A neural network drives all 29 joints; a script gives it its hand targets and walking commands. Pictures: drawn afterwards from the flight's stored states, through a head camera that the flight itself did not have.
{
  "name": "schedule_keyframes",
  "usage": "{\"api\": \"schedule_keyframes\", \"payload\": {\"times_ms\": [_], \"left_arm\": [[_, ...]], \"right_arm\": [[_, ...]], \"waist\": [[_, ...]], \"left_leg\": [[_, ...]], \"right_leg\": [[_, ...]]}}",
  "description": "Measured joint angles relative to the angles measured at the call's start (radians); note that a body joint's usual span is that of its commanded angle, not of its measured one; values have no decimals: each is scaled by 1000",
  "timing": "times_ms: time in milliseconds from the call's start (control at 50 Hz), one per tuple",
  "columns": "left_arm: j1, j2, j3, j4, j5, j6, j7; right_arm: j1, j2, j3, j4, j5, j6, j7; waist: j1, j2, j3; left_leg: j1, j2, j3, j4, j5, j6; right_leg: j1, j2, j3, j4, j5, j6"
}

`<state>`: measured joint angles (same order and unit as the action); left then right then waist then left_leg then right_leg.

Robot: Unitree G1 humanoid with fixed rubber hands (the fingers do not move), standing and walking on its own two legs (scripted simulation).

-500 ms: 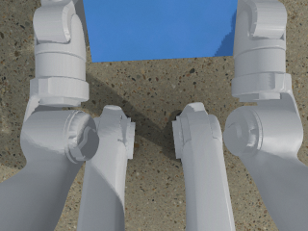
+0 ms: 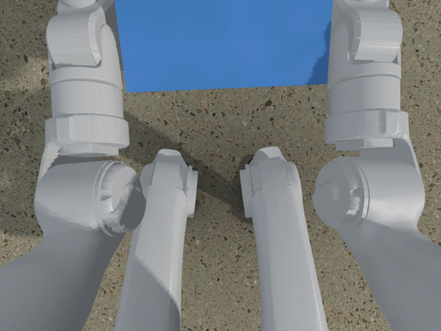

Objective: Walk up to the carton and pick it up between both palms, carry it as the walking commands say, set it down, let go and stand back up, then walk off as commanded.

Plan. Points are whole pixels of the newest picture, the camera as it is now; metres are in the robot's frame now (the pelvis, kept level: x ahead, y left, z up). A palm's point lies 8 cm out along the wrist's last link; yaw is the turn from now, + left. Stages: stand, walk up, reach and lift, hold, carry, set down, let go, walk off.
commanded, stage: reach and lift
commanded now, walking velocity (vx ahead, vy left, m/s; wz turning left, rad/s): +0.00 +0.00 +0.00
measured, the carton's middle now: out of the picture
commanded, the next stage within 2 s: none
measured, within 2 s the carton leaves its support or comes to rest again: neither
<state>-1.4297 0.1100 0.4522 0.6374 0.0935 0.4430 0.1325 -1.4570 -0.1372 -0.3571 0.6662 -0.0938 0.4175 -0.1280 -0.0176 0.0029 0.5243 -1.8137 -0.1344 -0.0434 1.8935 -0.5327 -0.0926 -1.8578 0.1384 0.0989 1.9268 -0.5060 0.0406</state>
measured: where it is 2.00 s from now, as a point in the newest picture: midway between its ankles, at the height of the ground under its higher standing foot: (218, 207)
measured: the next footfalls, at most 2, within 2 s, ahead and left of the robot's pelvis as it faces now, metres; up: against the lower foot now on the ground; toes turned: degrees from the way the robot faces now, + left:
none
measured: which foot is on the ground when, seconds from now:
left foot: down 0.00-1.00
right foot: down 0.00-1.00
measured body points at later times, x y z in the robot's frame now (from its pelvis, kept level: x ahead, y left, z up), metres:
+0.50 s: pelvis -0.01 +0.01 +0.04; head +0.32 -0.02 +0.33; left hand +0.55 +0.12 -0.04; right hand +0.55 -0.16 -0.04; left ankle +0.14 +0.14 -0.43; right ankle +0.14 -0.11 -0.43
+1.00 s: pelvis -0.01 +0.00 +0.09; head +0.30 -0.02 +0.41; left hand +0.53 +0.13 +0.02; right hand +0.53 -0.16 +0.02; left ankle +0.14 +0.14 -0.43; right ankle +0.14 -0.11 -0.43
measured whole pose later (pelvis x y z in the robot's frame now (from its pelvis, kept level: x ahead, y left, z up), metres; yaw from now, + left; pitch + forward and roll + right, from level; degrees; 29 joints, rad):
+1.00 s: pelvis -0.01 +0.00 +0.09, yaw -1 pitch +16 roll +3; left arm -1.25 0.06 0.41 0.56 0.09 0.48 0.13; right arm -1.27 -0.07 -0.37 0.57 -0.10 0.46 -0.12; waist -0.01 -0.02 0.52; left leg -1.41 -0.13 -0.07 1.59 -0.47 -0.08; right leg -1.45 0.14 0.13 1.62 -0.45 0.04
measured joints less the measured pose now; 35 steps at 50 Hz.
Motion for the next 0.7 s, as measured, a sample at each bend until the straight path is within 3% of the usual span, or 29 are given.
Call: {"api": "schedule_keyframes", "payload": {"times_ms": [280, 700], "left_arm": [[30, -12, -13, -37, -6, 21, 3], [116, -39, -16, -67, -4, 30, 1]], "right_arm": [[29, 15, -14, -54, -2, 35, 5], [110, 43, -10, -76, -8, 41, 8]], "waist": [[-14, 7, 0], [-1, -2, -1]], "left_leg": [[78, -10, -20, -71, 34, 11], [256, -8, -23, -207, 58, 9]], "right_leg": [[96, -7, -4, -89, 27, 14], [265, -5, 15, -211, 49, 4]]}}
